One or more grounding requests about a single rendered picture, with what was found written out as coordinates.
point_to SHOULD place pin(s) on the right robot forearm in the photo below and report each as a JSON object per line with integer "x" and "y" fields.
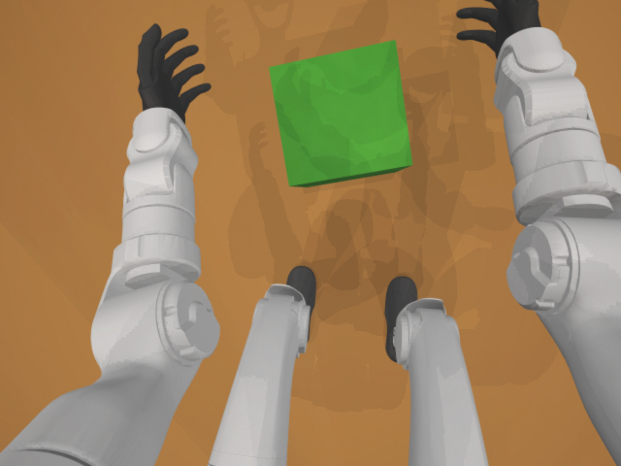
{"x": 553, "y": 140}

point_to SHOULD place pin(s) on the left robot hand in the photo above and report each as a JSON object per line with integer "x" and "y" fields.
{"x": 157, "y": 87}

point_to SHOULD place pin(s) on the right robot upper arm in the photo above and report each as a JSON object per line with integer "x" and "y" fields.
{"x": 568, "y": 270}

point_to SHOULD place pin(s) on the right robot thigh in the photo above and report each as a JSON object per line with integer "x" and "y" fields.
{"x": 444, "y": 425}

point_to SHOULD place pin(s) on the carton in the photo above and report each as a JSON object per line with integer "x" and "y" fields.
{"x": 342, "y": 116}

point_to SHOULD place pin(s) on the robot right foot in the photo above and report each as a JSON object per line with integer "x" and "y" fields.
{"x": 400, "y": 292}

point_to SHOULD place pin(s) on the right robot hand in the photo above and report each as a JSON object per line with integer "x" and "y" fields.
{"x": 509, "y": 17}

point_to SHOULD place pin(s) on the left robot forearm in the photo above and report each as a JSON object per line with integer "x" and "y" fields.
{"x": 158, "y": 238}

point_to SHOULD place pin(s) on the left robot upper arm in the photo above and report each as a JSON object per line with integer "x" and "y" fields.
{"x": 149, "y": 344}

